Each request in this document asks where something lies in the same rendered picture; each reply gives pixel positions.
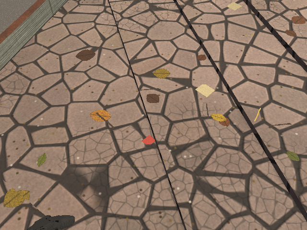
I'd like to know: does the left robot hand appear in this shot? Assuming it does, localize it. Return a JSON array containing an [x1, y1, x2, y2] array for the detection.
[[27, 215, 75, 230]]

